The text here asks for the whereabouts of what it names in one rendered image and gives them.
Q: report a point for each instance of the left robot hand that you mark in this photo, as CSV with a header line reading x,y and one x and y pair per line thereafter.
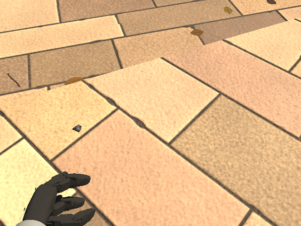
x,y
45,205

